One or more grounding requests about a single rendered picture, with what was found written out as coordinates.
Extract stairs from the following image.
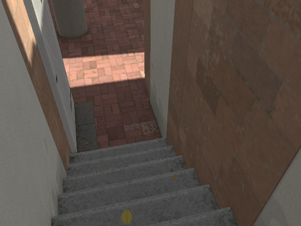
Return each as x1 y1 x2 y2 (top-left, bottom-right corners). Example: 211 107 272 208
51 138 238 226

